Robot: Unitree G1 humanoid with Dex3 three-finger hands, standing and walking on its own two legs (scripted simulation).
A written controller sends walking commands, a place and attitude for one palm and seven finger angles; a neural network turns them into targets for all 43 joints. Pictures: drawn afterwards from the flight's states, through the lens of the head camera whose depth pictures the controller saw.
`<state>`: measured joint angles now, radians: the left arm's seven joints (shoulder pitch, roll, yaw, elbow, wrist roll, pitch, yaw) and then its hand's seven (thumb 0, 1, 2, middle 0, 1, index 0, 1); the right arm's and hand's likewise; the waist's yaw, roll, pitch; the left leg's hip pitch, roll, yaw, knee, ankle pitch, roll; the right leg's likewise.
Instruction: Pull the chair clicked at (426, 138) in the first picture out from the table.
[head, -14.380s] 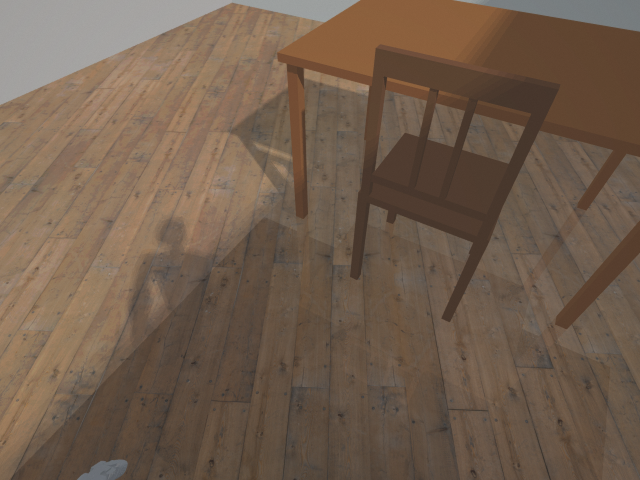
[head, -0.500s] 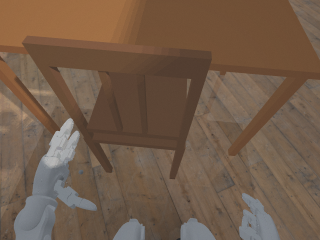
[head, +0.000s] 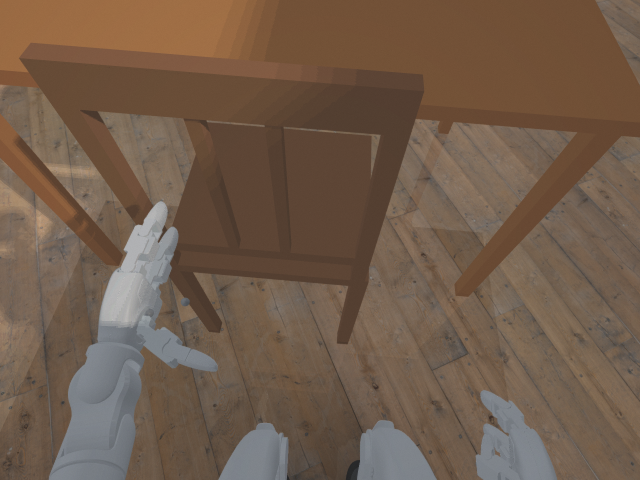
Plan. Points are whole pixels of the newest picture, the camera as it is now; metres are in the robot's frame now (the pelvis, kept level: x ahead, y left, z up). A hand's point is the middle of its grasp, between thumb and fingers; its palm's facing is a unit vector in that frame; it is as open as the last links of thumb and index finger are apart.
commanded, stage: aim the fingers beside a spindle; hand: left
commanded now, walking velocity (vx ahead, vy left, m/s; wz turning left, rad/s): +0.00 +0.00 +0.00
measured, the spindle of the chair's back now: (218, 192) +0.49 +0.16 +0.00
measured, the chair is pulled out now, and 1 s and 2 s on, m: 0.00 0.00 0.00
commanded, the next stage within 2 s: push the fingers through the gap in 0.98 s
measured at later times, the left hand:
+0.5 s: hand (206, 279) +0.36 +0.16 +0.00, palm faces -0.07 -1.00 -0.03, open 16.9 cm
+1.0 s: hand (207, 279) +0.35 +0.16 +0.01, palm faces -0.06 -1.00 -0.04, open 16.9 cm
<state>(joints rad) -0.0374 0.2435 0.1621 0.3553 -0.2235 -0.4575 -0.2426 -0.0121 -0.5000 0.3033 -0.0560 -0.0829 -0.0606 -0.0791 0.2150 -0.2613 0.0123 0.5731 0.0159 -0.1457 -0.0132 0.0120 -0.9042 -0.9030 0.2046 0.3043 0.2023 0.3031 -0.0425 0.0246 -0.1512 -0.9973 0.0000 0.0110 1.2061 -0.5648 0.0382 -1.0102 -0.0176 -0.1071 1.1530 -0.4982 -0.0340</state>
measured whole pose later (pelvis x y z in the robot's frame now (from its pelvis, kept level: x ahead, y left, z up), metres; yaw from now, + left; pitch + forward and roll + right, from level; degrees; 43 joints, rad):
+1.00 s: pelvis +0.00 +0.01 -0.01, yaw -1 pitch +23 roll -2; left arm -0.18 0.22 0.13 0.47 -0.17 -0.48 -0.15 -0.01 -0.50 0.30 -0.06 -0.08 -0.06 -0.08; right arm 0.20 -0.26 0.01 0.57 0.01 -0.06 0.01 0.01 -0.91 -0.90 0.20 0.30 0.20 0.30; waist -0.05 0.02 -0.16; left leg -1.06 0.00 0.03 1.25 -0.58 0.05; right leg -1.08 -0.02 -0.09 1.20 -0.51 -0.02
